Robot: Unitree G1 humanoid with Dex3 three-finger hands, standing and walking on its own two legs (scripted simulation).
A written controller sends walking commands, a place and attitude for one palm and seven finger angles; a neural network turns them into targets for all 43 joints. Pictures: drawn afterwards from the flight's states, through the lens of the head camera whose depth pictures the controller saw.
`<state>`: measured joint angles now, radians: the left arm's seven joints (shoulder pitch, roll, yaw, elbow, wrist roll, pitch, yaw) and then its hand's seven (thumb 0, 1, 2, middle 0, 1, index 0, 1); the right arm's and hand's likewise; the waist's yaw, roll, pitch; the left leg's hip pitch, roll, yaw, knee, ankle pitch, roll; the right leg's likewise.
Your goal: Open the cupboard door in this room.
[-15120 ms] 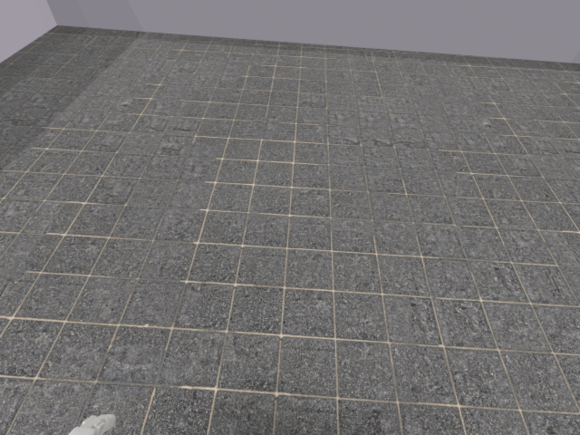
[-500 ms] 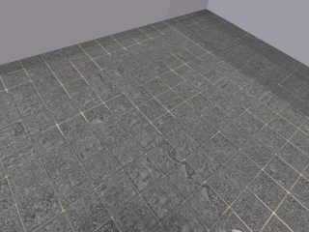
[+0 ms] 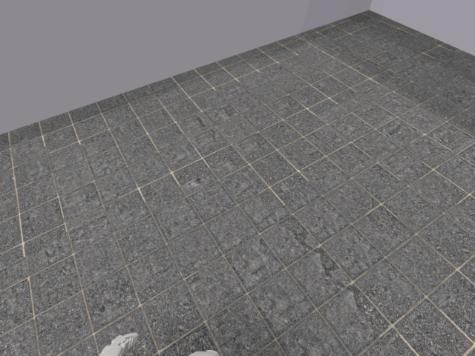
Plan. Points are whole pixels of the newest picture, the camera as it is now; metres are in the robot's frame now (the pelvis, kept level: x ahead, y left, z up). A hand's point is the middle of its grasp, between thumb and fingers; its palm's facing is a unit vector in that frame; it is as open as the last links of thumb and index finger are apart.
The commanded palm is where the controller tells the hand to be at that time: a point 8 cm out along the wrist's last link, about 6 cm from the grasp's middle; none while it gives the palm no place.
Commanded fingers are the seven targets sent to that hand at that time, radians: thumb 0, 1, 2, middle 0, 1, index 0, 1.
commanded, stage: turn or walk to find it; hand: left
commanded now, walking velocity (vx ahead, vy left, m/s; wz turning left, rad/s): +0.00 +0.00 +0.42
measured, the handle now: out of the picture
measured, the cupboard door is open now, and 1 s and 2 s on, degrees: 0 0 0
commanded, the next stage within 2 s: none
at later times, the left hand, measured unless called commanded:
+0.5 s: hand out of the picture -0.07 +0.23 -0.18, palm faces +0.31 -0.92 -0.23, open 7.4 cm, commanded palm none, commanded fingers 0.00 0.90 0.90 -0.20 -0.30 -0.20 -0.30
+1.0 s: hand out of the picture +0.00 +0.24 -0.15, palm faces +0.39 -0.88 -0.27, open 7.4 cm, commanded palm none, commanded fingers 0.00 0.90 0.90 -0.20 -0.30 -0.20 -0.30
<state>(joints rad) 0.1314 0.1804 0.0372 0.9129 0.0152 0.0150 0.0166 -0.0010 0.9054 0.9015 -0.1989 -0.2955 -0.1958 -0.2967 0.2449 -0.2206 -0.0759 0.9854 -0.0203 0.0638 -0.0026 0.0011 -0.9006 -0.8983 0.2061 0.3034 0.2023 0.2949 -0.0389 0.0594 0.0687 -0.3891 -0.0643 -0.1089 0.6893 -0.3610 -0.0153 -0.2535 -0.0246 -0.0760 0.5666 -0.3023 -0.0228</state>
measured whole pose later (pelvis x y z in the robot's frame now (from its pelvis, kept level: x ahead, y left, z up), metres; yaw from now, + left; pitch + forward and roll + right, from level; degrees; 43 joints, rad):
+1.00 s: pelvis -0.03 +0.01 +0.00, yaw +24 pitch +1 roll +1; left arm 0.11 0.21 0.04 0.92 0.01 0.02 0.02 0.00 0.91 0.90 -0.20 -0.30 -0.19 -0.30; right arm 0.24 -0.20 -0.06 0.99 -0.02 0.05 -0.01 0.00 -0.90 -0.90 0.21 0.30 0.20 0.30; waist -0.04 0.02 0.06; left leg -0.29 -0.07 -0.10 0.54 -0.26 0.01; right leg -0.27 -0.04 -0.05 0.55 -0.30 0.05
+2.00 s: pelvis -0.04 -0.02 +0.00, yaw +50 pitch -1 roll +2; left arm 0.14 0.18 0.03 0.91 0.02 0.01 0.01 0.00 0.91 0.90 -0.20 -0.30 -0.20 -0.30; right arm 0.22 -0.23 -0.08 0.98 -0.02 0.07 0.00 0.00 -0.90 -0.90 0.21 0.30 0.20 0.29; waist -0.03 0.06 0.07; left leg -0.40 -0.05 -0.10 0.83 -0.45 -0.02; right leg -0.27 -0.05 -0.10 0.59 -0.31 -0.03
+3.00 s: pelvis -0.07 -0.05 +0.00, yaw +74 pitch +1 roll +1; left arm 0.10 0.21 0.05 0.92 0.00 0.03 0.02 0.00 0.91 0.90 -0.20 -0.30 -0.19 -0.30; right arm 0.25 -0.20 -0.06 0.99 -0.02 0.04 -0.01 0.00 -0.90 -0.90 0.21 0.30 0.20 0.30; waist -0.04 0.02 0.06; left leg -0.30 -0.07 -0.10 0.51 -0.23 0.00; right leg -0.27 -0.03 -0.04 0.56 -0.30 0.06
